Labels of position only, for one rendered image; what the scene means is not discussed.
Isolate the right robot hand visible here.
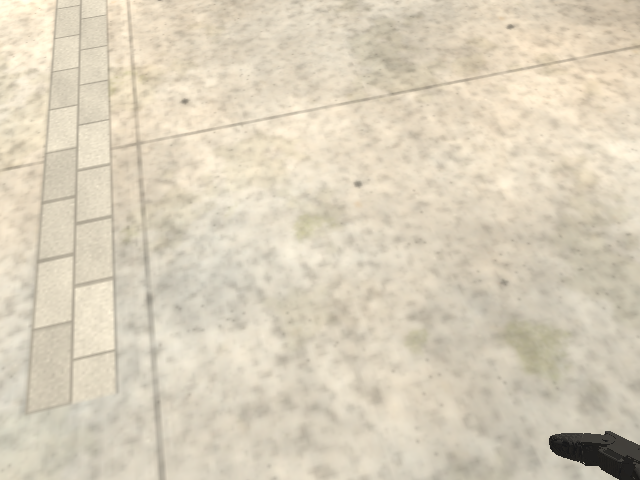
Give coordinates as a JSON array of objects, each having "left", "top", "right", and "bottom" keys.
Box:
[{"left": 549, "top": 431, "right": 640, "bottom": 480}]

